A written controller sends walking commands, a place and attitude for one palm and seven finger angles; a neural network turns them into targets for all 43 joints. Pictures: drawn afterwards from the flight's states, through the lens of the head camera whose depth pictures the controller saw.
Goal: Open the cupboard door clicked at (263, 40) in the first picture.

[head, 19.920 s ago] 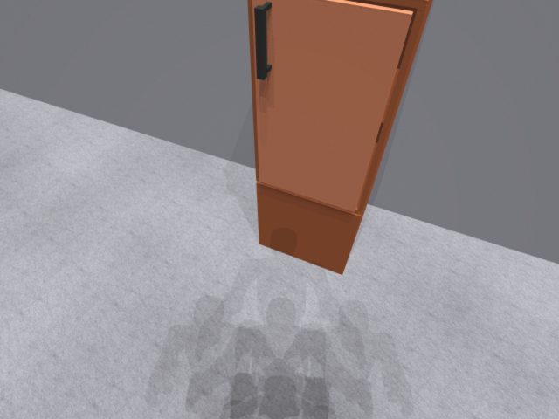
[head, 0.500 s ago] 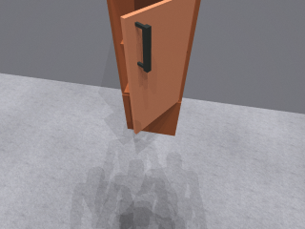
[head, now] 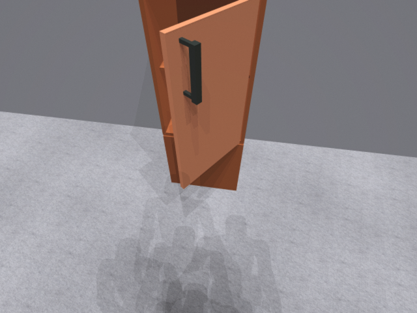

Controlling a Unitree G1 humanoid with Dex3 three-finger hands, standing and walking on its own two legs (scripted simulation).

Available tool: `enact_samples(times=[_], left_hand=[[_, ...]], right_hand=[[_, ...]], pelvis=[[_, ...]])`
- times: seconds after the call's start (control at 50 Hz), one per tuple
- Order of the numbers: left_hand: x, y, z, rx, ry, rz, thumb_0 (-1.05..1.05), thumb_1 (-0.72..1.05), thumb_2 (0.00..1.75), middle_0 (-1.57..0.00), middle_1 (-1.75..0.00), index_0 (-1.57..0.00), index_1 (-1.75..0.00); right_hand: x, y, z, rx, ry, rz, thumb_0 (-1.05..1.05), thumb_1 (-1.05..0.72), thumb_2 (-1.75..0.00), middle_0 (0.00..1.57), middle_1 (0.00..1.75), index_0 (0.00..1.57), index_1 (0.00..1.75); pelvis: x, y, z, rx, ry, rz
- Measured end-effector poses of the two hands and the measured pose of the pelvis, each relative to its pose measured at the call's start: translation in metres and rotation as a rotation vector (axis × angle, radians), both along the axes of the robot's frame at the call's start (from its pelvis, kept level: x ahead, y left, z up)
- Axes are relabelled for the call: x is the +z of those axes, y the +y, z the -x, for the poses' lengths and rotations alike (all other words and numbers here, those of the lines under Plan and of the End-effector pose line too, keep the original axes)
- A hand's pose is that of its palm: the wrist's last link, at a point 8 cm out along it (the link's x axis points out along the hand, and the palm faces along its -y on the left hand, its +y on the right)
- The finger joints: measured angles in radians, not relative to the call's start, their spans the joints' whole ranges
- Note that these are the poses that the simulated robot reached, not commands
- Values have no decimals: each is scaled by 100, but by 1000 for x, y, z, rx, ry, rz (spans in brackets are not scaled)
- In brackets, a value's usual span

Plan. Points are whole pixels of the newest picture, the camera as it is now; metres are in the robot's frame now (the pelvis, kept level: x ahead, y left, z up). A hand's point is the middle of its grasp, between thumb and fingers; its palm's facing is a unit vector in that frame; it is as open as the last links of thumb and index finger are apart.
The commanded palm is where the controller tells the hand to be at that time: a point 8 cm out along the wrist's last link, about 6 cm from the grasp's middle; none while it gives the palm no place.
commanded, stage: let the arm hang, fingers relaxed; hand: left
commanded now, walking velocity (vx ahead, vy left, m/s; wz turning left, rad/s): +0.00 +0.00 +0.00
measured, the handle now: (190, 72) +0.62 +0.08 +0.14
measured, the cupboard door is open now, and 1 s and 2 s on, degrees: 55 55 55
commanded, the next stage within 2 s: look to check the result in 0.04 s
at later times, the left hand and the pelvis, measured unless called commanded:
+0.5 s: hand out of the picture +0.06 +0.22 -0.16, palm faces +0.03 -0.96 -0.29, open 7.4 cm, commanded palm none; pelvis +0.01 +0.00 +0.00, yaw +0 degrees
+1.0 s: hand out of the picture +0.09 +0.20 -0.17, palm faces -0.07 -0.96 -0.27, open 7.4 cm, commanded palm none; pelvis +0.02 -0.01 +0.00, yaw -7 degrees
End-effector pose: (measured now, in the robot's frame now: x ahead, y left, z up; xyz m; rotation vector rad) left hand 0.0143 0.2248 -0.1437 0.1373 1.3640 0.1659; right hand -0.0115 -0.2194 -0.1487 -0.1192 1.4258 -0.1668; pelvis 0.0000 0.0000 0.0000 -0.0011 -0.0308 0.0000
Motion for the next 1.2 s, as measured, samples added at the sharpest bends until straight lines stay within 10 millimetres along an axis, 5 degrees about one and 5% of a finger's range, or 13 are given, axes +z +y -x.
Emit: enact_samples(times=[0.3, 0.56, 0.78, 0.92, 1.08, 1.2], left_hand=[[9, 25, -12, -6, 11, -62, 1, 91, 90, -20, -30, -20, -30], [21, 42, -46, -31, -58, -112, 1, 91, 90, -20, -30, -20, -30], [27, 47, -70, -58, -98, -131, 1, 91, 90, -20, -30, -20, -30], [18, 37, -74, -88, -60, -114, 1, 91, 90, -20, -30, -20, -30], [2, 12, -78, -161, -21, -61, 1, 91, 90, -20, -30, -20, -30], [1, -12, -86, -207, -44, -76, 1, 91, 90, -20, -30, -20, -30]], right_hand=[[6, -25, -37, 34, -44, 48, 1, -91, -90, 20, 30, 20, 30], [16, -52, -86, 78, -137, 96, 1, -90, -90, 20, 30, 20, 30], [23, -69, -102, 87, -162, 127, 1, -90, -90, 20, 30, 20, 30], [18, -63, -89, 17, -167, 124, 1, -91, -90, 20, 30, 20, 30], [0, -48, -42, -93, -116, 84, 1, -90, -90, 20, 30, 20, 30], [-21, -58, -9, -172, -63, 44, 1, -90, -89, 20, 30, 20, 30]], pelvis=[[2, -2, -10, 0, -2, 0], [5, -6, -16, 0, -3, -2], [6, -9, -22, -8, -1, -3], [2, -9, -22, -74, 6, -1], [-9, -13, -15, -160, 15, -29], [-19, -31, -10, -218, 17, -38]])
